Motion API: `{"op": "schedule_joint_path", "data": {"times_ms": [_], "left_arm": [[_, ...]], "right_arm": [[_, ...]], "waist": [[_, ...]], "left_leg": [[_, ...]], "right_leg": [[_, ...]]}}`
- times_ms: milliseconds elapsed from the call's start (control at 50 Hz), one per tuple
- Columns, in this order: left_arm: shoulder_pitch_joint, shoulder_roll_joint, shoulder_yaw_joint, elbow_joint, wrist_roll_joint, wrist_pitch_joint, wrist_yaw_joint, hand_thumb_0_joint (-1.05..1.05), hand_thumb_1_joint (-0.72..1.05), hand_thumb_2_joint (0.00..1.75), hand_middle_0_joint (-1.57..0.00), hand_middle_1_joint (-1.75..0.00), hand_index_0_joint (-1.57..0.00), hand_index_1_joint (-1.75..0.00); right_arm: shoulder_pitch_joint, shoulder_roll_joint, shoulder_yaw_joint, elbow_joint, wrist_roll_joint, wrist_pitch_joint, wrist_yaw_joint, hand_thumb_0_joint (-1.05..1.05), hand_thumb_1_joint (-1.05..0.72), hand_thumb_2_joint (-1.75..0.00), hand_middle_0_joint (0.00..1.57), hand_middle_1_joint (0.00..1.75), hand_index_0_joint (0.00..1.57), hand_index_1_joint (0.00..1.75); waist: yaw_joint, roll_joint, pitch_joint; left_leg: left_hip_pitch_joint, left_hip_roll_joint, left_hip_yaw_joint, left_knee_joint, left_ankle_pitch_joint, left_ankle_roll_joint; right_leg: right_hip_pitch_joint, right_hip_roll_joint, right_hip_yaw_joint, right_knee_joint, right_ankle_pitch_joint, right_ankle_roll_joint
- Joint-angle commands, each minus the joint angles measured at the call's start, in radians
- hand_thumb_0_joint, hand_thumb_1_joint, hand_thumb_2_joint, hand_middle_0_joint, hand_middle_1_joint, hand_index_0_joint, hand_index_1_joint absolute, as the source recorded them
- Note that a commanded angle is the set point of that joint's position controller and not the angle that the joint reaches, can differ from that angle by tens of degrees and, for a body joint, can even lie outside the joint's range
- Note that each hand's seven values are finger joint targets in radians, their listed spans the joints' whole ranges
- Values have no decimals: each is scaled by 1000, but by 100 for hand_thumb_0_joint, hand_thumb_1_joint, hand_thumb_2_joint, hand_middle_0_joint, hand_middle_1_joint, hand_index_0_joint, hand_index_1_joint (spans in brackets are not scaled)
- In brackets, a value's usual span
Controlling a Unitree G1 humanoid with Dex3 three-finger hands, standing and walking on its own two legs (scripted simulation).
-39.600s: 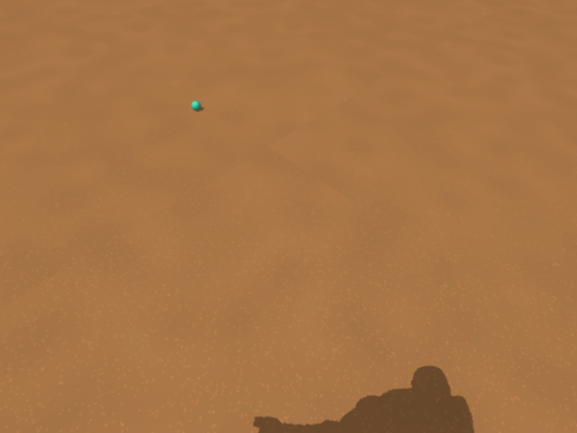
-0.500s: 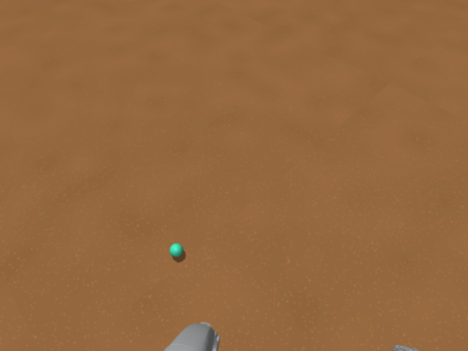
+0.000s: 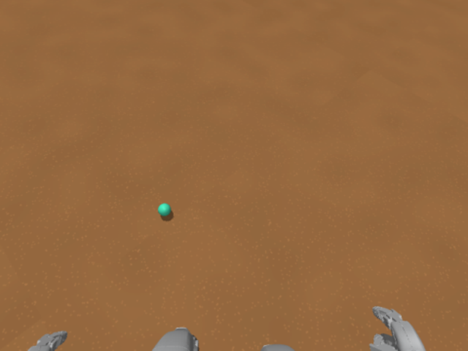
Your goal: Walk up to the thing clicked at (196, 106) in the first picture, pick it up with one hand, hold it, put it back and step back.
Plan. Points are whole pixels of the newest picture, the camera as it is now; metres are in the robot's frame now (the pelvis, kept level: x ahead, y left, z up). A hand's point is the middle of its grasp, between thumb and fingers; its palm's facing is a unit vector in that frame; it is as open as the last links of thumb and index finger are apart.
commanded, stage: step back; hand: left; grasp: from above
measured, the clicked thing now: (164, 209) +0.73 +0.29 -0.73
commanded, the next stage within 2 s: stand in 1.88 s
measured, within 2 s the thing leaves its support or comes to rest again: neither
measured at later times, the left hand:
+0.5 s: hand out of the picture -0.07 +0.27 -0.14, palm faces +0.08 -0.92 -0.39, open 7.4 cm
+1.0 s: hand out of the picture -0.29 +0.26 -0.14, palm faces +0.11 -0.90 -0.42, open 7.4 cm
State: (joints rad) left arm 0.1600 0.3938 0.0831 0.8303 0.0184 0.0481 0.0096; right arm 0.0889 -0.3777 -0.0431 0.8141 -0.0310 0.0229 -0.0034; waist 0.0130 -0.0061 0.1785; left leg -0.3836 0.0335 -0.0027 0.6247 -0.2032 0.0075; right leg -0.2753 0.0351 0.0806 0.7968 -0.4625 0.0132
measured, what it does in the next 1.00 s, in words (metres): walks backwards: right foot, then left foot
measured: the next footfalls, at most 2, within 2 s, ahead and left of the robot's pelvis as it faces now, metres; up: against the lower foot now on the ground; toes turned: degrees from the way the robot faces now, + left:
right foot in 0.04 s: +0.00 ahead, -0.14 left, +0.00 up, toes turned +3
left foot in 0.36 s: -0.12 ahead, +0.10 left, +0.00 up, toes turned +3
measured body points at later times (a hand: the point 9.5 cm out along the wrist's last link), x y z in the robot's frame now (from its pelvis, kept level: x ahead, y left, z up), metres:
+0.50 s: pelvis -0.18 -0.01 +0.00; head -0.12 +0.01 +0.45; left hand -0.08 +0.32 -0.11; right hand -0.08 -0.31 -0.11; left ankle -0.16 +0.10 -0.72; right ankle -0.14 -0.15 -0.65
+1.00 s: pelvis -0.32 -0.03 +0.00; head -0.30 -0.04 +0.45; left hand -0.29 +0.30 -0.11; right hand -0.24 -0.35 -0.13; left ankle -0.33 +0.09 -0.72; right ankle -0.29 -0.16 -0.72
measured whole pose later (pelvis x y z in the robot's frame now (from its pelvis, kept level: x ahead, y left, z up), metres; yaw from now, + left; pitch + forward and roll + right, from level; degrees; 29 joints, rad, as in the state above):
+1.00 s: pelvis -0.32 -0.03 +0.00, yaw +6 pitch -2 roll +0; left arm 0.23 0.38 0.08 0.92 0.05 0.00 -0.01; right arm 0.26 -0.41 -0.07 0.98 -0.03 0.03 0.02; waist 0.03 0.02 0.07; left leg -0.27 -0.02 -0.05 0.67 -0.46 -0.01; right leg -0.28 -0.04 -0.03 0.64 -0.33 -0.01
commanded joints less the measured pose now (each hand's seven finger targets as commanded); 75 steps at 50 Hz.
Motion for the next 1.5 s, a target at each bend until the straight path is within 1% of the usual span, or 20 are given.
{"op": "schedule_joint_path", "data": {"times_ms": [0, 40, 60, 120, 240, 320, 380, 460, 660, 700, 720, 780, 960, 980, 1020, 1040, 1100, 1260, 1320, 1480], "left_arm": [[159, 179, 55, -11, 18, -40, 11, 0, 90, 90, -20, -30, -20, -30], [54, 361, 99, -60, 23, -39, 5, 0, 90, 90, -20, -30, -20, -30], [-10, 356, 94, -95, 23, -44, 9, 0, 90, 90, -20, -30, -20, -30], [-147, 244, 67, -122, 25, -43, 22, 0, 90, 90, -20, -30, -20, -30], [-5, 231, 60, -107, 27, -27, 30, 0, 90, 90, -20, -30, -20, -30], [-44, 237, 43, -121, 5, -5, 23, 0, 90, 90, -20, -30, -20, -30], [-137, 213, 49, -142, 7, -5, 38, 0, 90, 90, -20, -30, -20, -30], [-2, 195, 49, -66, -13, 3, 30, 0, 90, 90, -20, -30, -20, -30], [134, 156, 29, 28, 14, -41, 8, 0, 90, 90, -20, -30, -20, -30], [132, 281, 71, 24, 36, -56, 10, 0, 90, 90, -20, -30, -20, -30], [30, 384, 90, -12, 37, -50, 10, 0, 90, 90, -20, -30, -20, -30], [-112, 256, 55, -39, 24, -65, 16, 0, 90, 90, -20, -30, -20, -30], [2, 267, 49, 9, 27, -59, -11, 0, 90, 90, -20, -30, -20, -30], [30, 213, 28, 12, 28, -52, -14, 0, 90, 90, -20, -30, -20, -30], [-52, 185, 22, 2, 5, -53, -13, 0, 90, 90, -20, -30, -20, -30], [-96, 239, 37, 1, 15, -57, -13, 0, 90, 90, -20, -30, -20, -30], [4, 203, 26, 46, 3, -69, -24, 0, 90, 90, -20, -30, -20, -30], [91, 182, 41, 109, 25, -90, -20, 0, 90, 90, -20, -30, -20, -30], [70, 333, 77, 74, 32, -106, -10, 0, 90, 90, -20, -30, -20, -30], [-51, 237, 28, 52, 7, -106, -8, 0, 90, 90, -20, -30, -20, -30]], "right_arm": [[8, -252, -71, -58, 21, 14, -13, 0, -90, -90, 20, 30, 20, 30], [-12, -180, -59, -79, 26, 15, -25, 0, -90, -90, 20, 30, 20, 30], [-7, -225, -74, -68, 20, 23, -30, 0, -90, -90, 20, 30, 20, 30], [97, -221, -69, -15, 34, 18, -24, 0, -90, -90, 20, 30, 20, 30], [78, -190, -53, -32, 16, 5, -24, 0, -90, -90, 20, 30, 20, 30], [213, -194, -67, 24, 4, -1, -19, 0, -90, -90, 20, 30, 20, 30], [122, -400, -111, -19, -14, -2, -3, 0, -90, -90, 20, 30, 20, 30], [10, -266, -65, -29, -7, -15, -26, 0, -90, -90, 20, 30, 20, 30], [34, -280, -76, -25, 4, 25, -10, 0, -90, -90, 20, 30, 20, 30], [44, -162, -41, -45, 10, 20, -5, 0, -90, -90, 20, 30, 20, 30], [-19, -190, -56, -49, 5, 23, -24, 0, -90, -90, 20, 30, 20, 30], [67, -213, -65, 21, 23, 16, -16, 0, -90, -90, 20, 30, 20, 30], [129, -181, -64, 82, -1, -47, 15, 0, -90, -90, 20, 30, 20, 30], [158, -191, -77, 109, -6, -56, 9, 0, -90, -90, 20, 30, 20, 30], [177, -344, -100, 98, -21, -64, 3, 0, -90, -90, 20, 30, 20, 30], [145, -340, -103, 88, -15, -70, 3, 0, -90, -90, 20, 30, 20, 30], [104, -265, -79, 81, -10, -85, -4, 0, -90, -90, 20, 30, 20, 30], [81, -206, -66, 66, 1, -43, 11, 0, -90, -90, 20, 30, 20, 30], [72, -202, -64, 57, -4, -45, -6, 0, -90, -90, 20, 30, 20, 30], [144, -151, -53, 130, 3, -62, 8, 0, -90, -90, 20, 30, 20, 30]], "waist": [[25, 149, -286], [49, -285, -196], [27, -235, -131], [-47, -127, -104], [47, -175, -181], [-23, -170, -243], [-80, 250, -194], [29, 106, -167], [19, 192, -282], [23, -151, -215], [67, -265, -158], [-28, -53, -61], [6, -154, -129], [-6, -56, -149], [-55, 194, -129], [-55, 94, -52], [-10, 115, -98], [35, 91, -134], [62, -122, -52], [-7, -145, -146]], "left_leg": [[78, 140, -203, -43, 119, 109], [-125, -141, -89, 358, -401, -8], [-81, -101, -186, 533, -405, -20], [-50, -152, -170, 626, -254, -22], [-60, -97, -66, 242, -340, -33], [174, -70, 11, -198, -75, 8], [51, 375, -582, -333, 178, 297], [86, 224, -259, -189, 400, 216], [171, 184, -208, -107, 69, 155], [-220, -45, -99, 146, -258, 28], [-122, -76, -145, 331, -393, -14], [-100, -124, -186, 492, -207, -15], [199, -67, 22, -219, -196, -1], [330, -66, -24, -277, -154, 8], [212, 298, -621, -453, -704, 190], [110, 309, -618, -469, -683, 220], [209, 210, -367, -377, -359, 164], [-63, 84, -153, -151, -384, 82], [-224, -37, -127, 333, -355, 3], [121, -13, 20, -34, -136, -13]], "right_leg": [[171, -35, -16, -379, 236, -50], [-17, -423, 457, -501, 232, -285], [-167, -471, 507, -525, 241, -326], [-155, -288, 174, -412, 413, -223], [152, -289, 138, -304, 564, -213], [78, -248, 110, -185, 513, -144], [-159, 22, 18, 293, -216, -15], [-188, 54, 101, 502, -62, -28], [118, 8, -98, -406, 131, -41], [231, -243, 351, -487, -2, -124], [-100, -459, 515, -558, -91, -288], [-142, -271, 206, -471, 54, -186], [-36, -242, 127, -392, -143, -153], [-108, -179, 55, -277, -98, -124], [-302, -52, -67, 35, -115, -30], [-262, -77, 19, 114, -79, -38], [-229, -95, -18, 57, 18, -34], [238, -9, -111, -366, 128, -53], [103, -439, 527, -624, -373, -260], [6, -258, 51, -396, 372, -169]]}}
